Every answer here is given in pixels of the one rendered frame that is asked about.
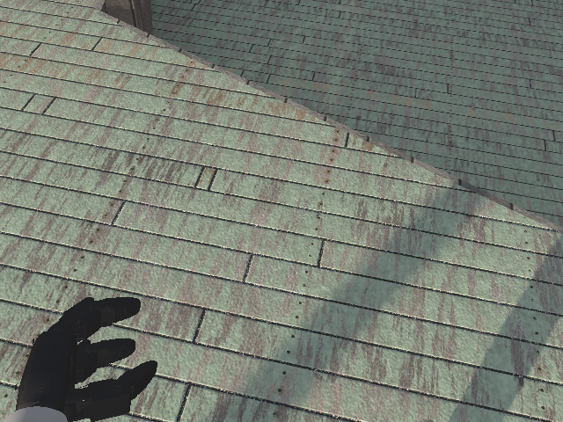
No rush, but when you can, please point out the left robot hand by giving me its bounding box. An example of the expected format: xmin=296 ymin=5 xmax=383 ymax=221
xmin=15 ymin=297 xmax=157 ymax=422

